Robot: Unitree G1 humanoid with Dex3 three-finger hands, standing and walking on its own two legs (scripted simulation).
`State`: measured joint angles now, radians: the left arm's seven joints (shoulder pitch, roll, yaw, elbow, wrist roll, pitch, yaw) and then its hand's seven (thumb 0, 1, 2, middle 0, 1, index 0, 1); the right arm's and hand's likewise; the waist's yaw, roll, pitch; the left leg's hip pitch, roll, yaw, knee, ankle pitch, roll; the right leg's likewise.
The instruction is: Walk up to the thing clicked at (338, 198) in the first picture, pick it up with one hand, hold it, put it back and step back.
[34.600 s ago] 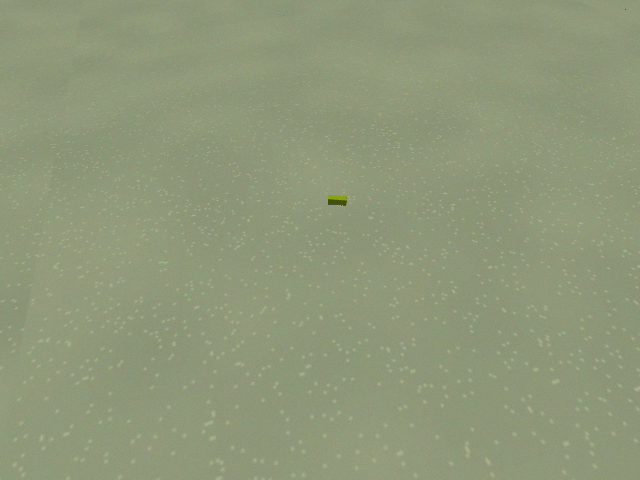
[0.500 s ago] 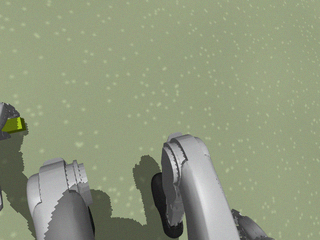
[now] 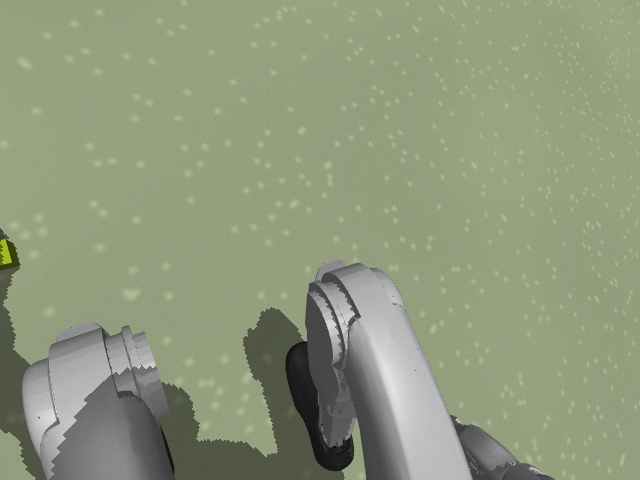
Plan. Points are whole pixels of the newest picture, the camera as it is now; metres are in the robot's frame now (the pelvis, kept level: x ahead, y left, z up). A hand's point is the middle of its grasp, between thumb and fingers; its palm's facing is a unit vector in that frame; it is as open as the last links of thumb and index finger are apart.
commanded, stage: rest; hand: left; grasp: from above
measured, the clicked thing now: out of the picture +0.42 +0.33 -0.27
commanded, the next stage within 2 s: open in 0.24 s
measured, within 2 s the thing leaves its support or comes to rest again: neither
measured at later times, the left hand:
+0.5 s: hand out of the picture +0.40 +0.32 -0.23, palm faces -0.44 -0.13 -0.89, open 6.7 cm
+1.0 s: hand out of the picture +0.40 +0.33 -0.24, palm faces -0.45 -0.15 -0.88, open 11.6 cm
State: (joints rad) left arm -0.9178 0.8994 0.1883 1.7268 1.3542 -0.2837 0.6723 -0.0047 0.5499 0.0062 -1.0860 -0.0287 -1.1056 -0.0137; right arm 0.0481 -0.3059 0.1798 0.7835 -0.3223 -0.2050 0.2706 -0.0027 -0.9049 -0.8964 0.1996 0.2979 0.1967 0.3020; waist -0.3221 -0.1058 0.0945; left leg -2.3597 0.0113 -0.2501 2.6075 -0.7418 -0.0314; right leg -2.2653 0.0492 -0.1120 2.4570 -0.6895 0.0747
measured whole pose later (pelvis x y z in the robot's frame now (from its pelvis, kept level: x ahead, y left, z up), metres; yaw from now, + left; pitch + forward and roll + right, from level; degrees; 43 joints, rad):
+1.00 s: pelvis +0.00 +0.00 +0.01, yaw -1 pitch +26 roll -13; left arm -0.93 0.94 0.14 1.74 1.30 -0.29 0.68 0.00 -0.11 0.66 -0.46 -0.58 -0.45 -0.60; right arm 0.03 -0.34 0.24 0.76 -0.32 -0.27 0.31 0.00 -0.90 -0.90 0.20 0.30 0.20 0.30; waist -0.33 -0.13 0.14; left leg -2.34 0.01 -0.27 2.60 -0.74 -0.03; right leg -2.23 0.05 -0.14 2.43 -0.68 0.08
